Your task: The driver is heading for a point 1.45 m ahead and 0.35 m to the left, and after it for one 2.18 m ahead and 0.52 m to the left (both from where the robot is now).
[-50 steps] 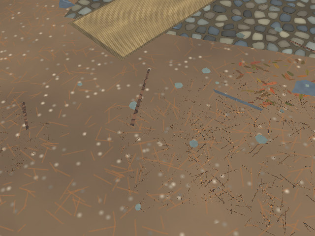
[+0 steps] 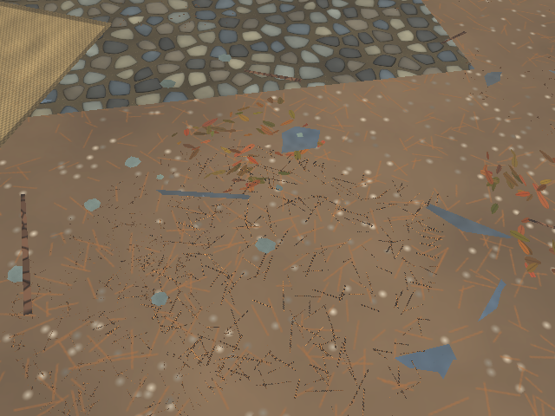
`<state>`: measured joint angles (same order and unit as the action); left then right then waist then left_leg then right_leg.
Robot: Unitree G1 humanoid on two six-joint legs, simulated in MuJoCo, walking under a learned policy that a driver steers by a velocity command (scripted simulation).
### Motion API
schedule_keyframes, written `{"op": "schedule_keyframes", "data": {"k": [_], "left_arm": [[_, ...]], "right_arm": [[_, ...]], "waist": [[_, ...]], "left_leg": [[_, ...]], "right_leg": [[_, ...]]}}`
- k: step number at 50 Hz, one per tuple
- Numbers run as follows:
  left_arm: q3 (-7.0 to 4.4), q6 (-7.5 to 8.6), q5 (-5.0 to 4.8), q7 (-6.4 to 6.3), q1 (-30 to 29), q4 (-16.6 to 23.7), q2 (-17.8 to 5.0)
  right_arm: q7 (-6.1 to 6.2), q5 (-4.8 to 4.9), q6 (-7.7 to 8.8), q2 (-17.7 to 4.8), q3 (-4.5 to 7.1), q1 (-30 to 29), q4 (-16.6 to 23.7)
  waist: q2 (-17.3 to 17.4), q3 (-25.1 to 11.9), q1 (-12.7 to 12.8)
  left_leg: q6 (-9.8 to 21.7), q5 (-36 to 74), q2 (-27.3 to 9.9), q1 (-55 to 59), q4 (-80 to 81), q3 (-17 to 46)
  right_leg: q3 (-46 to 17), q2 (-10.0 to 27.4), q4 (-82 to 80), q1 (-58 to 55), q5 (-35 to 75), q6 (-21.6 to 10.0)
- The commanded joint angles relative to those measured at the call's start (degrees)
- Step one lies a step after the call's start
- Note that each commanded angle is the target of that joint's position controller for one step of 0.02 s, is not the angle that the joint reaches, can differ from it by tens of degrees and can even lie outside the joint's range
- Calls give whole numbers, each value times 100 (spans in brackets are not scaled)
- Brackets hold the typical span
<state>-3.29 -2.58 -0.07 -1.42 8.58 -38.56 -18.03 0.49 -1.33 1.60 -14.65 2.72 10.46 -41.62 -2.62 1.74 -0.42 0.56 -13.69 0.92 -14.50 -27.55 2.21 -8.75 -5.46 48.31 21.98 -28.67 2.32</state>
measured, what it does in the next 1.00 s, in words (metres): walks ahead, turning left: right foot, then left foot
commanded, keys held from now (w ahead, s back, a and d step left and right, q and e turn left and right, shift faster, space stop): no key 0.18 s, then q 0.26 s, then w+q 0.48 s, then w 0.08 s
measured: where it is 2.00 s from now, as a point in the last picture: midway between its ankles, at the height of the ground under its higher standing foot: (166, 334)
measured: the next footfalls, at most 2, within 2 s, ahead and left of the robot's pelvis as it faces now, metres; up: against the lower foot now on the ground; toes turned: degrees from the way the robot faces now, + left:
right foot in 0.16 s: +0.02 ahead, -0.15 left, +0.00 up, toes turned +4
left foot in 0.58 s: +0.02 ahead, +0.10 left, +0.00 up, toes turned +11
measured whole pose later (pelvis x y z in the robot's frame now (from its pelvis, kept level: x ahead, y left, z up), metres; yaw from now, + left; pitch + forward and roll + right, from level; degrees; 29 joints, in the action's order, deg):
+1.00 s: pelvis +0.16 +0.05 +0.00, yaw +23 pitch +3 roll -2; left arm -3.4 6.0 -0.6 2.4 -1.1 -38.8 -16.1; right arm 1.9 1.4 2.0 -15.8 3.0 26.8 -44.6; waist -2.4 1.6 -5.5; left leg 4.4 -21.4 3.1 2.6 -17.1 11.1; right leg -3.4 -0.2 29.5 33.3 2.1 2.3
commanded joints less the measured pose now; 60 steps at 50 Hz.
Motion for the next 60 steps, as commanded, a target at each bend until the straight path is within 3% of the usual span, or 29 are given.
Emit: {"op": "schedule_keyframes", "data": {"k": [1,4,7,9,10,11,14,17,20,22,26,28,29,30,31,32,33,35,40,46,50,52,53,54,55,56,57,58,60], "left_arm": [[-216,-4,-14,-35,214,170,-519],[-53,36,-34,23,45,145,-116],[-78,61,-55,53,264,-56,-186],[-141,49,54,5,274,-2,-667],[-178,42,77,7,223,-152,-787],[-117,65,94,54,183,-123,-438],[-178,143,110,-13,231,-171,-649],[-253,149,64,-120,505,-213,-802],[-246,154,81,-211,256,-53,-739],[-271,190,58,-228,145,-27,-797],[-335,205,-145,-126,-85,-34,-949],[-235,238,-99,-34,-32,-81,-577],[-113,298,47,20,-150,47,-173],[-68,453,0,20,-603,550,-84],[-159,599,-218,45,-721,547,-466],[-213,690,-265,93,-631,463,-659],[-241,746,-139,96,-484,298,-673],[-278,806,41,124,-479,186,-650],[-193,828,20,191,-880,251,-286],[-100,920,-61,338,-1809,547,-174],[-122,1026,-72,423,-1681,522,-303],[-232,1046,-65,376,-1136,405,-539],[-332,1046,-53,321,-451,238,-729],[-383,1033,21,275,563,101,-921],[-503,986,97,268,1436,-128,-1386],[-388,992,-17,348,1546,-300,-935],[-285,968,-95,321,1091,-263,-594],[-237,920,-70,290,724,-224,-472],[-141,897,59,273,398,-257,-275]], "right_arm": [[41,109,86,-831,160,-460,380],[34,87,-40,-779,145,-361,288],[24,165,-119,-785,115,-193,174],[-25,61,6,-697,56,118,93],[-68,21,73,-530,17,312,58],[-78,2,80,-629,3,-33,11],[-2,153,-22,-788,70,-466,151],[41,218,-102,-814,129,-368,235],[-7,219,-177,-753,184,-248,302],[-74,247,-229,-673,184,-301,392],[-221,313,-282,-685,185,60,305],[-214,313,-245,-826,315,1018,-109],[-146,331,-183,-1325,467,1581,-161],[-212,200,19,-1922,498,1602,112],[-233,99,180,-1533,391,1386,179],[-202,130,263,-1204,288,1127,209],[-164,184,286,-1105,252,957,265],[-68,173,253,-1073,212,865,314],[91,220,215,-1057,233,1386,218],[149,289,114,-1084,275,1779,5],[182,278,65,-1069,287,1746,-100],[171,245,40,-1112,309,1627,-83],[153,223,29,-1054,280,1549,-55],[131,148,28,-894,200,1416,75],[108,175,82,-274,28,2196,114],[100,328,156,-512,26,2316,38],[75,425,195,-974,152,1630,117],[63,376,226,-1030,145,1067,240],[21,216,267,-900,165,691,331]], "waist": [[1004,-318,187],[1260,-471,18],[1236,-570,98],[582,-702,-65],[-274,-725,-326],[-141,-602,-36],[-234,-129,101],[-580,-28,135],[-914,-31,131],[-610,5,134],[-488,-158,-24],[11,-250,-361],[1409,-247,-530],[2155,-232,-500],[1353,-13,-460],[1068,271,-279],[713,333,-171],[749,246,-107],[677,97,-240],[892,339,-547],[1063,315,-437],[1264,22,-137],[1214,-492,230],[1042,-1368,708],[-656,-2442,506],[-1271,-2408,499],[-697,-1277,529],[-169,-662,459],[-16,-144,140]], "left_leg": [[1103,1875,-1461,483,844,1400],[988,2331,-1104,625,605,897],[847,2258,-1012,638,386,851],[313,1476,-803,113,238,673],[38,709,-403,128,391,269],[-161,448,-306,307,264,154],[-124,699,-162,-242,-191,162],[-132,397,-40,-733,-848,58],[-134,-1458,-133,-1162,-2138,-119],[-128,-1952,-361,-1468,-2475,-79],[95,-873,-256,-285,-1272,-598],[294,-571,166,1173,-362,-750],[769,-1125,-860,1857,536,1110],[1965,-2201,-2153,1989,1757,4472],[2129,-2684,-2409,1767,2015,4668],[1863,-2601,-2187,1567,1909,4039],[1579,-2140,-1857,1457,1778,3368],[1246,-895,-1350,1311,1792,2410],[1130,818,-1002,1423,1736,1572],[1078,953,-992,1155,1498,1680],[961,1608,-1230,1366,1262,1755],[831,3289,-1168,1536,657,1639],[686,4169,-905,1452,-186,1394],[525,3543,-672,608,-1525,1326],[68,377,271,-1494,-3788,913],[38,-1862,417,-2342,-4638,1093],[65,-1488,46,-2772,-4931,1034],[105,-1036,-227,-2690,-4754,756],[120,-541,-612,-2309,-4142,549]], "right_leg": [[-44,364,696,307,-86,309],[515,508,-678,-271,164,358],[778,425,-2655,-1127,1694,197],[89,1020,-2674,-1962,3331,-127],[107,1068,-2306,-1717,2917,-422],[150,970,-2416,-1394,2136,-516],[123,998,-2565,-1206,1786,-480],[-233,1543,-2726,-1210,2040,-838],[-678,2354,-2826,-1148,2987,-1431],[-572,2568,-2754,-1314,3767,-1563],[135,2172,-2970,-787,914,-1164],[850,1645,-1817,66,-40,-820],[1533,1096,378,1144,-288,-337],[871,204,1604,2762,-896,-162],[273,589,2113,2998,-651,-282],[227,809,1989,2982,-5,-417],[269,962,1736,2807,547,-438],[347,1021,1039,2285,1464,-327],[540,694,-357,2043,2621,32],[559,499,-1632,1613,3095,125],[646,493,-2014,987,3055,-120],[883,313,-2113,205,2586,-370],[998,281,-2272,-791,2727,-590],[345,935,-1972,-2524,2592,-979],[-2300,2417,-2115,-4819,1494,-1924],[-3857,2823,-3113,-4792,536,-2082],[-3049,2617,-3254,-3882,138,-1830],[-2215,2377,-3349,-2987,527,-1669],[-1292,1945,-3661,-1796,1622,-1561]]}}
